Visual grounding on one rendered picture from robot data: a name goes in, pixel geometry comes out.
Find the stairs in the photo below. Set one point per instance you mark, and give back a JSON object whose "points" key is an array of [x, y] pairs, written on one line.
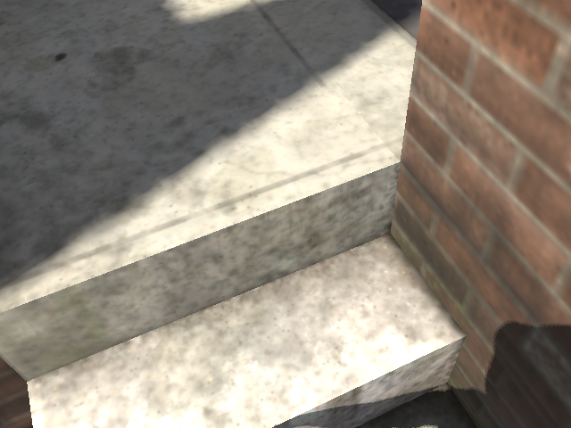
{"points": [[310, 315]]}

